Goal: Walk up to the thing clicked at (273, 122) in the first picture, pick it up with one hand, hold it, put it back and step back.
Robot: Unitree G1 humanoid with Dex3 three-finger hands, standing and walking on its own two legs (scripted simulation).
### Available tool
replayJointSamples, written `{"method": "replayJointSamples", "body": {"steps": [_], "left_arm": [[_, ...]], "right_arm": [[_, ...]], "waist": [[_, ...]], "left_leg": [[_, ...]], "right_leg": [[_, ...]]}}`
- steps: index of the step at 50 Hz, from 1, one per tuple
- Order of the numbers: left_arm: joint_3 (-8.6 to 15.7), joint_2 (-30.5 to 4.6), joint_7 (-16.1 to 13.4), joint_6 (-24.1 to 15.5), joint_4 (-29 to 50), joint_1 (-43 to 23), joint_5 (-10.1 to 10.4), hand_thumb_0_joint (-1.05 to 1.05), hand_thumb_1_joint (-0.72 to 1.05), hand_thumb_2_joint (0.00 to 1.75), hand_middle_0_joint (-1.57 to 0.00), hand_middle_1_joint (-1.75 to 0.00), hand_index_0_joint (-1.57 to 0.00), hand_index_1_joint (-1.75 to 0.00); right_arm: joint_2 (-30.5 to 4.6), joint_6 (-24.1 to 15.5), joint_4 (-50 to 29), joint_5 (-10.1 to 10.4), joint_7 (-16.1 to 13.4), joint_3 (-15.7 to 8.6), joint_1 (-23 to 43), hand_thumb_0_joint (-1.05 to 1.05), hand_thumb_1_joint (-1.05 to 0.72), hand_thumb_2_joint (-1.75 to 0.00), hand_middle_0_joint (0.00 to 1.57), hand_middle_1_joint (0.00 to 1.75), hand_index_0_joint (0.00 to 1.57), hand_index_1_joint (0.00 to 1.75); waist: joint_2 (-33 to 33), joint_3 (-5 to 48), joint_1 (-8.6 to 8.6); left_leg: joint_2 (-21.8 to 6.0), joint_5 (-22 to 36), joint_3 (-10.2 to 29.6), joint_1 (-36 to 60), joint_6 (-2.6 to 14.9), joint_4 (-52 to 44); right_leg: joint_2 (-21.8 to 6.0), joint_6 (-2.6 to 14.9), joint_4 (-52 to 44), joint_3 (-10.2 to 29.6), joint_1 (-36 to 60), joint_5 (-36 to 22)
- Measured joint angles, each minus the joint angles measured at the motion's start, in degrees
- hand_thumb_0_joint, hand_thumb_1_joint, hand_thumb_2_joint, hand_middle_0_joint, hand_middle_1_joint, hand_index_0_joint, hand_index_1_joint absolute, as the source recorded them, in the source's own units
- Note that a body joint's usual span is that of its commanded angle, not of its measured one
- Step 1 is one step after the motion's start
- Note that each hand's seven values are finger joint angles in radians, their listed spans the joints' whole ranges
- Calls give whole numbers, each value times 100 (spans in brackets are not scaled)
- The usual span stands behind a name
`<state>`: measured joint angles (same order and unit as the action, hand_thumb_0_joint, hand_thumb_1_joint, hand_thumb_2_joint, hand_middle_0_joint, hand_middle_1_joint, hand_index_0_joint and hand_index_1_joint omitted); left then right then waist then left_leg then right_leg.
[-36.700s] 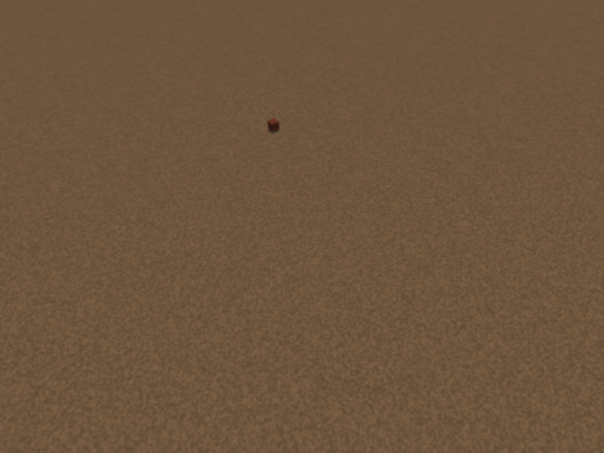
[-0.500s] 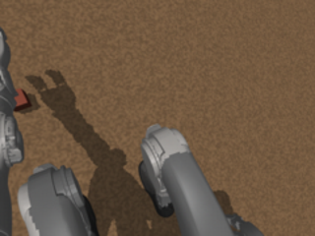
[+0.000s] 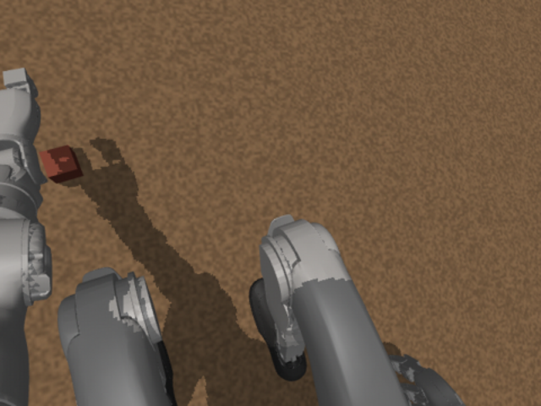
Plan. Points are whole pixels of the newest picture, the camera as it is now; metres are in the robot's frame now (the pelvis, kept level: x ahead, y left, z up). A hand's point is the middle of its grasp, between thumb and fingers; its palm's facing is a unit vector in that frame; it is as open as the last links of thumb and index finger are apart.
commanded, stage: rest palm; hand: left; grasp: from above
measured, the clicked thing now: (62, 164) +0.52 +0.23 -0.30
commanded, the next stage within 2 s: close in 1.30 s
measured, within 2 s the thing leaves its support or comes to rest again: neither
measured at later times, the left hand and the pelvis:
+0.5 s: hand (54, 162) +0.51 +0.23 -0.25, palm faces -0.44 -0.10 -0.89, open 13.5 cm; pelvis +0.00 +0.00 -0.01, yaw -3 degrees
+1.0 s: hand (60, 167) +0.51 +0.22 -0.27, palm faces -0.45 -0.11 -0.89, open 13.9 cm; pelvis +0.00 +0.01 -0.01, yaw -5 degrees
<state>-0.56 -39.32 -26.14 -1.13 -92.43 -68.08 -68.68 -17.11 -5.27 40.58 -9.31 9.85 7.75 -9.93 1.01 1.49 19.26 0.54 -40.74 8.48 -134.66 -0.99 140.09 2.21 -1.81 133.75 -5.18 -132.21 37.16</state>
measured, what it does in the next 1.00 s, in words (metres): stands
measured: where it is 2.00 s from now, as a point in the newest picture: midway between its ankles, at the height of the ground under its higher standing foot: (224, 374)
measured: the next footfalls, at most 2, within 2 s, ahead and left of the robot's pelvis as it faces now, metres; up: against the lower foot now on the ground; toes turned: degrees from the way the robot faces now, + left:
none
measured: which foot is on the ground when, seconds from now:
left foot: down 0.00-1.00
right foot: down 0.00-1.00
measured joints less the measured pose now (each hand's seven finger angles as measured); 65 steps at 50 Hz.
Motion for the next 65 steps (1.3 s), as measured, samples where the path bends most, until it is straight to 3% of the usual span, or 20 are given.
{"method": "replayJointSamples", "body": {"steps": [6,10,18,23,40,51,65], "left_arm": [[-94,-104,208,16,-327,-205,96,0,-52,112,-11,-102,-8,-104],[-74,-199,162,-141,-416,-184,52,0,-51,110,-11,-102,-9,-103],[194,-596,-360,-467,-647,-85,-283,0,-49,107,-12,-101,-10,-101],[296,-834,-696,-447,-676,-110,-346,0,-47,106,-14,-100,-12,-100],[410,-1150,-757,-382,-949,-176,-147,0,-48,101,-12,-98,-10,-98],[239,-1314,-1002,-431,-1094,-245,-258,0,-50,104,-11,-100,-9,-101],[174,-1403,-1104,-277,-1124,-294,-95,0,-52,103,-10,-102,-8,-102]], "right_arm": [[-59,-42,-136,11,-15,169,114,0,-89,-89,20,30,20,30],[-72,-36,-205,-10,-29,316,70,0,-89,-89,20,30,20,30],[-96,-193,-281,-175,8,555,-106,0,-89,-89,20,30,20,30],[-130,-357,-262,-318,165,646,-161,0,-89,-89,20,30,20,30],[-208,-641,-423,-406,538,918,-44,0,-90,-89,20,30,20,30],[-285,-787,-454,-463,593,1008,6,0,-90,-90,20,30,20,30],[-342,-910,-552,-458,679,1137,46,0,-91,-90,20,30,20,30]], "waist": [[-14,-180,129],[76,-355,204],[313,-675,410],[394,-842,508],[424,-1120,650],[577,-1198,710],[658,-1338,832]], "left_leg": [[-1,-1,4,63,32,-22],[-13,-3,36,76,33,6],[-28,-40,152,2,24,169],[-32,-105,232,-38,25,293],[-63,-206,395,42,77,394],[-54,-160,479,52,82,397],[-80,-168,537,101,103,340]], "right_leg": [[2,-34,-45,-4,88,5],[19,-47,-44,-31,104,-15],[58,-55,24,-129,59,-36],[78,-76,80,-193,48,-7],[134,-151,18,-331,203,20],[147,-164,-55,-404,269,-40],[177,-190,-179,-454,348,-66]]}}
